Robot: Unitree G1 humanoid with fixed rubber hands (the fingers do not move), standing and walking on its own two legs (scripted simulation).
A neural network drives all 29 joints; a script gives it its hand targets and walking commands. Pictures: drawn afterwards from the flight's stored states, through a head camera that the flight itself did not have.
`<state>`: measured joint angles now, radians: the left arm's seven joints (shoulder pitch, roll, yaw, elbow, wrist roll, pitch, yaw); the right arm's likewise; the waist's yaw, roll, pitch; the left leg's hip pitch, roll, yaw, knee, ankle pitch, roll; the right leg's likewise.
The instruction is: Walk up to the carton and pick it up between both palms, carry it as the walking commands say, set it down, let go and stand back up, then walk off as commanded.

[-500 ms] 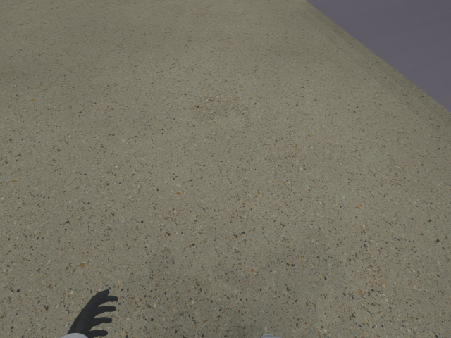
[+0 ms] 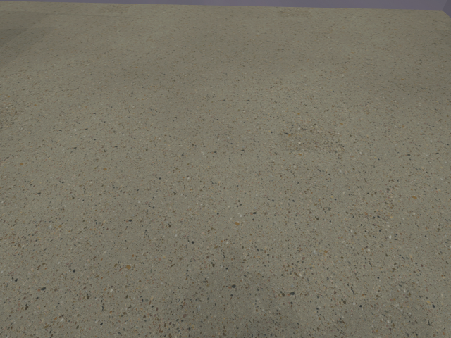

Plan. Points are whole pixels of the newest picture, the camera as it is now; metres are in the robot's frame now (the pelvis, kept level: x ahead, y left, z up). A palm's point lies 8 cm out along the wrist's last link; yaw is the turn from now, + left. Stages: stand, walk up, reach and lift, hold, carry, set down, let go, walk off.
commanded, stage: walk off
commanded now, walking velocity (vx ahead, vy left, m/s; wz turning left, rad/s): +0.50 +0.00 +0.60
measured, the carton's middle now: out of the picture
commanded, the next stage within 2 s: none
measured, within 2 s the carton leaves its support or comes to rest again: neither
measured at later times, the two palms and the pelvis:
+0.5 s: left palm (72, 274) +0.30 +0.34 -0.12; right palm (313, 253) +0.35 -0.20 -0.14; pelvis +0.24 +0.05 -0.02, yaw +16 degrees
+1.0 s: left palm (93, 256) +0.35 +0.31 -0.12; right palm (247, 141) +0.72 -0.07 -0.11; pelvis +0.46 +0.08 +0.00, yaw +34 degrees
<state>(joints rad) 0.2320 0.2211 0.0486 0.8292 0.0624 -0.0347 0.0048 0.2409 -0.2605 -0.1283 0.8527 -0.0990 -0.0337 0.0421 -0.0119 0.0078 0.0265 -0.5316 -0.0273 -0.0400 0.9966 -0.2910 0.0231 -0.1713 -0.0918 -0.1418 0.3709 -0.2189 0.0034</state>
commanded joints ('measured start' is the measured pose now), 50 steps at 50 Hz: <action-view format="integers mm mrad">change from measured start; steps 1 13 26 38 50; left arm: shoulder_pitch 81 95 -223 45 94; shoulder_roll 128 214 108 163 150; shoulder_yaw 38 58 9 38 47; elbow -31 -12 -198 -112 -42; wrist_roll -50 -48 -37 -29 -37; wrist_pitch -49 -4 19 -10 -36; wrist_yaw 4 -3 -25 -1 -7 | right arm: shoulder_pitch -109 138 94 -8 -190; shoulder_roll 5 -114 -149 -49 41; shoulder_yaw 39 -11 4 15 50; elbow -87 0 -5 -57 -134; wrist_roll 78 71 93 82 98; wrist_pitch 14 -19 -24 4 23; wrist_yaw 33 -7 -43 0 31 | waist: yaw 58 -126 -42 47 37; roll -192 -121 64 -168 -166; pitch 34 -215 7 36 41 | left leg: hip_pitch -240 472 319 -152 -184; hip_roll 91 -44 182 79 123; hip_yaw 50 132 -381 -7 116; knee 19 -476 -771 207 -63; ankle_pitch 118 20 107 -51 144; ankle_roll -56 54 190 -23 -43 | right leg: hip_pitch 143 81 -413 55 146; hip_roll -234 -202 -56 -336 -272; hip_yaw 109 -137 115 357 -84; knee -233 561 473 -211 -213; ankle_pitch -34 716 -90 -410 34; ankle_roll -33 4 81 9 -21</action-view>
